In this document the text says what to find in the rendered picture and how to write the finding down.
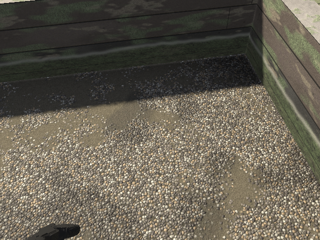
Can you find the robot left hand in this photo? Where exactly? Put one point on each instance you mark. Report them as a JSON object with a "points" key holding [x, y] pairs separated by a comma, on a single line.
{"points": [[56, 232]]}

